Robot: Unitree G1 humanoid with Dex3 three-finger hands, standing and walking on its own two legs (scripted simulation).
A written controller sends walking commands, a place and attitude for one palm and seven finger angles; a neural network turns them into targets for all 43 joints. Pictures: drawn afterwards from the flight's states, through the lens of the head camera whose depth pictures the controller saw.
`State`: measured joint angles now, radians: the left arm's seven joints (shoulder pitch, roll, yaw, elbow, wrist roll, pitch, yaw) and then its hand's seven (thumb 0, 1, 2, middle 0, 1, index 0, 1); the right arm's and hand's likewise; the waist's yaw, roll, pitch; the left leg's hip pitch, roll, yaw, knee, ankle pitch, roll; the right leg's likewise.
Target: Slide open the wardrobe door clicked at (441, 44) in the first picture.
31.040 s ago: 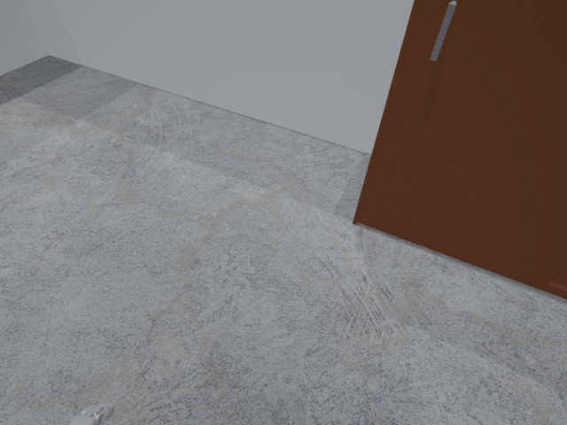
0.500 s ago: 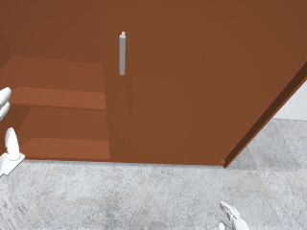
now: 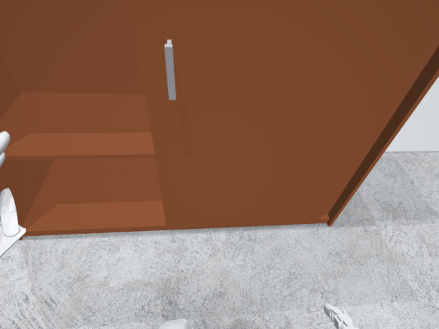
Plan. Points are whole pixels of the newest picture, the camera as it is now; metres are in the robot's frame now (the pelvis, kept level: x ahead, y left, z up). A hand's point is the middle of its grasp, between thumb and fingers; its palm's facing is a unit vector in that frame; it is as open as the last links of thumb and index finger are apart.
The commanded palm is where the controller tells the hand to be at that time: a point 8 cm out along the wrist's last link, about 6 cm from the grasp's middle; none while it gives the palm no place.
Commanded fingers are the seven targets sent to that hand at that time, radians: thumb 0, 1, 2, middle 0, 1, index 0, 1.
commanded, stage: stop stepping back and stand still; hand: left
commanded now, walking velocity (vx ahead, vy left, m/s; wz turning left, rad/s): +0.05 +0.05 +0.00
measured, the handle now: (170, 70) +0.68 +0.19 +0.14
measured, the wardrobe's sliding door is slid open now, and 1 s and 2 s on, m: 0.69 0.69 0.69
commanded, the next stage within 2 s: let the arm hang, fingers relaxed in 0.52 s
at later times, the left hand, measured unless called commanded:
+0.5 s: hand (2, 196) +0.23 +0.32 +0.17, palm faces +0.44 -0.74 -0.50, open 7.4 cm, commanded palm +0.16 +0.35 +0.18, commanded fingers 0.00 0.90 0.90 -0.20 -0.30 -0.20 -0.30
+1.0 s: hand out of the picture +0.01 +0.24 -0.18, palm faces +0.06 -0.99 -0.16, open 7.1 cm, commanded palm none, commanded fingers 0.00 0.90 0.90 -0.20 -0.30 -0.20 -0.30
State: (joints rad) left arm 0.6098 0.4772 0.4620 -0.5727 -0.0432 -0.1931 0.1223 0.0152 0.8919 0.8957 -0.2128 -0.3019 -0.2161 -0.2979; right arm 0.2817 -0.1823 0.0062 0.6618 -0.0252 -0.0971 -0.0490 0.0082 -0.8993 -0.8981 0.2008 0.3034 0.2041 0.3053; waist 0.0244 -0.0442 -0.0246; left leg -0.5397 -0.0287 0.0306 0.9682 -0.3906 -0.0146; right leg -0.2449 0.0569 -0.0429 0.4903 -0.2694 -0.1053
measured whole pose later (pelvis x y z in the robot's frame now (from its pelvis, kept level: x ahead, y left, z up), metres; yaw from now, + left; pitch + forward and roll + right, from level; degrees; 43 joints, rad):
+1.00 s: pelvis -0.02 +0.06 -0.01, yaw +5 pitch +0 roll -1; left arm 0.26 0.22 0.00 0.91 0.02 0.05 0.00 0.00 0.98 0.89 -0.21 -0.30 -0.21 -0.30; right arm 0.24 -0.24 0.00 0.94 -0.04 0.04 0.00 0.00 -0.91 -0.90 0.20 0.30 0.20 0.30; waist -0.01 -0.05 0.08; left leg -0.36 0.02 0.00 0.60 -0.25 0.01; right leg -0.29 -0.05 -0.09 0.57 -0.28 0.03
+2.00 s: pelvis +0.01 +0.05 +0.01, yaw +3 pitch +0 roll +0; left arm 0.17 0.21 0.01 1.13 0.01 -0.01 0.02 0.01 0.91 0.90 -0.20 -0.30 -0.20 -0.30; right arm 0.15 -0.21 0.00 1.11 -0.03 0.01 -0.02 0.00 -0.91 -0.90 0.20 0.30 0.20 0.30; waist 0.00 0.01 0.05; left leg -0.21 0.02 0.03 0.42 -0.20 -0.01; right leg -0.16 -0.05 -0.06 0.41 -0.24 0.02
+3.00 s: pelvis +0.01 +0.05 +0.01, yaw +3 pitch -2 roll +0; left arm 0.19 0.22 0.02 1.14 0.01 -0.01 0.01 0.01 0.91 0.90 -0.20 -0.30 -0.20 -0.30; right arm 0.18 -0.21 0.00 1.14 -0.02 0.01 -0.02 0.00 -0.91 -0.90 0.20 0.30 0.20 0.30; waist 0.00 0.00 0.06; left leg -0.17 0.03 0.02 0.38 -0.18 -0.02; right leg -0.12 -0.03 -0.07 0.37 -0.22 0.01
